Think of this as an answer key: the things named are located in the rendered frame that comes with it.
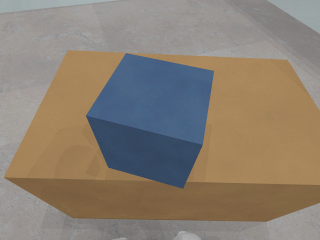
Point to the pedestal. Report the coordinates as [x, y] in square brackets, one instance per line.
[260, 158]

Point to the carton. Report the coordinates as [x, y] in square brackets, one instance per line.
[150, 118]

